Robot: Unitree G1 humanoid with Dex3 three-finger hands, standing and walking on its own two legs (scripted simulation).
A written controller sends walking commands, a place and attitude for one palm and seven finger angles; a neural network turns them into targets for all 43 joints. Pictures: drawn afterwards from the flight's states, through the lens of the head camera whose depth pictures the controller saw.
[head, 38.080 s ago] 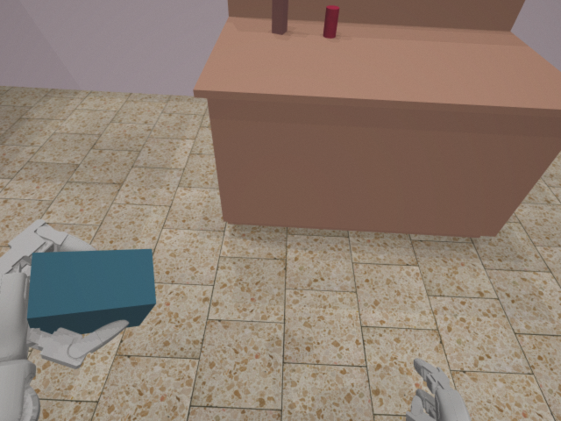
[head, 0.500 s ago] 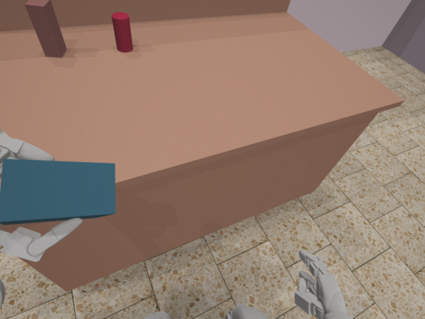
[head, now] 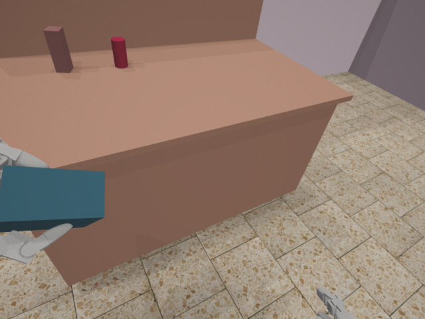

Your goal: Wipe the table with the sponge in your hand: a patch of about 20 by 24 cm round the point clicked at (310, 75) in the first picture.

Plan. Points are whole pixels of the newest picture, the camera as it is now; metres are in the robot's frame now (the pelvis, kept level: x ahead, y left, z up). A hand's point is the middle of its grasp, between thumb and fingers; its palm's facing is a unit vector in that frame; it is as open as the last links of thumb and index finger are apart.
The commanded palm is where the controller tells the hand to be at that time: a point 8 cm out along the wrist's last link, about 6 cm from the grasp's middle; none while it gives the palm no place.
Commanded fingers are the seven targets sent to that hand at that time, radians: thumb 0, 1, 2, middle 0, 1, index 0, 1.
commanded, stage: stop stepping back and stand still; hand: left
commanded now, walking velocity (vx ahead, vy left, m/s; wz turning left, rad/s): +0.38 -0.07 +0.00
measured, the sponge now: (64, 201) +0.23 +0.22 +0.18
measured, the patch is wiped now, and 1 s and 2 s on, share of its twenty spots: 1.00 1.00 1.00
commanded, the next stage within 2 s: stand and wait in 1.30 s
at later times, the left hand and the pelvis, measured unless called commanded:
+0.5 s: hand (13, 253) +0.14 +0.23 +0.21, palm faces +0.44 -0.82 -0.37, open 10.4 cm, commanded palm +0.08 +0.26 +0.22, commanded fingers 0.00 0.10 1.30 -1.20 -1.60 -1.20 -1.60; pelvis -0.07 -0.02 +0.02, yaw +1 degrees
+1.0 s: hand (37, 246) +0.15 +0.21 +0.20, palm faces +0.45 -0.82 -0.36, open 10.4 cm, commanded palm +0.10 +0.25 +0.22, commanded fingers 0.00 0.10 1.30 -1.20 -1.60 -1.20 -1.60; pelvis -0.05 -0.04 +0.02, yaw +3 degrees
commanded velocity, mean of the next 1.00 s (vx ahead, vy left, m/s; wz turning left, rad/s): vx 0.11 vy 0.01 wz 0.00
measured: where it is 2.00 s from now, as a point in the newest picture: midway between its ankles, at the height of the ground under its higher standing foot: outside the picture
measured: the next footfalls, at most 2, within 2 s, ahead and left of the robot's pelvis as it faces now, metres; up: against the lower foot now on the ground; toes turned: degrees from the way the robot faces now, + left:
right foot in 0.14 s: +0.07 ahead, -0.11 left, +0.00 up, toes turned -2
right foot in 0.58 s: +0.02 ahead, -0.14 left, +0.00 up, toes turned -1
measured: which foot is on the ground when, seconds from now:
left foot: down 0.00-1.00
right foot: up 0.00-0.12, down 0.14-0.34, up 0.36-0.56, down 0.58-1.00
